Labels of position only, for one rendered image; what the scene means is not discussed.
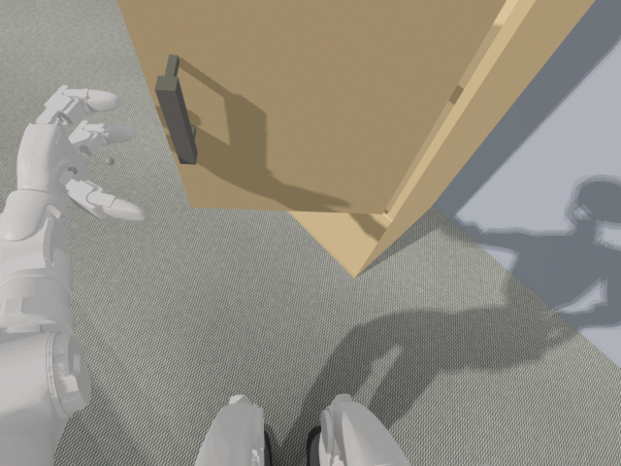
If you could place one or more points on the cupboard door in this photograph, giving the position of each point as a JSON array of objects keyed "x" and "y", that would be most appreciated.
[{"x": 306, "y": 105}]

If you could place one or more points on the right robot shin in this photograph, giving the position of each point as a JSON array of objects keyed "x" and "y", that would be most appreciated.
[{"x": 324, "y": 459}]

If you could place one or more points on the robot left upper arm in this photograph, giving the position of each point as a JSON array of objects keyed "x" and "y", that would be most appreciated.
[{"x": 43, "y": 381}]

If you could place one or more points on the handle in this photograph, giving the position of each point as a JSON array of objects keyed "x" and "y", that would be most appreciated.
[{"x": 172, "y": 104}]

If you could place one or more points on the robot left hand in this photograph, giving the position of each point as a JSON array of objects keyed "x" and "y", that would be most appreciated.
[{"x": 45, "y": 153}]

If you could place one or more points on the robot left thigh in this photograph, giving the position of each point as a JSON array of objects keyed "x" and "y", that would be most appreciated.
[{"x": 235, "y": 435}]

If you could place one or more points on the robot left forearm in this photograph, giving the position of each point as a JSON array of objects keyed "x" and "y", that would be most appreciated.
[{"x": 36, "y": 274}]

